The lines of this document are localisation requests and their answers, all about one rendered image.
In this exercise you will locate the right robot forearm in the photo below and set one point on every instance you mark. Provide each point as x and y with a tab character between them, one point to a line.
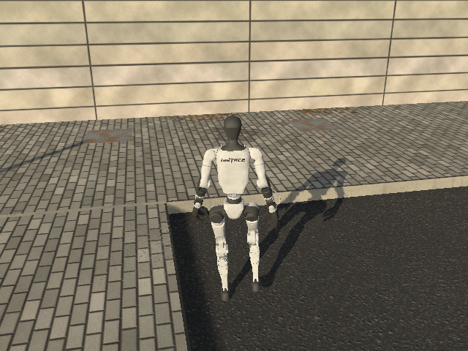
268	197

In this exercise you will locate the robot left hand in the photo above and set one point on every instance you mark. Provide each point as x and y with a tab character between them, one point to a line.
199	211

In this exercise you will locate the right robot upper arm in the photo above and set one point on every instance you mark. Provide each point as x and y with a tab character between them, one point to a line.
259	166

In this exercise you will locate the robot left foot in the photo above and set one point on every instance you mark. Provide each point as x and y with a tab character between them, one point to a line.
225	293

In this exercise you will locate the left robot upper arm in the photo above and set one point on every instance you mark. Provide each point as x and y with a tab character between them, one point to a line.
209	156

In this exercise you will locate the robot torso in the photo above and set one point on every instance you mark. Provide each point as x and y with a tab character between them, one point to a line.
233	176

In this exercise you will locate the robot right hand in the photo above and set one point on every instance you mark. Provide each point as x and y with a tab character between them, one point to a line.
274	219

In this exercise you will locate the left robot forearm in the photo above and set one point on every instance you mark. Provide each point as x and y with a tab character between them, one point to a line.
200	194

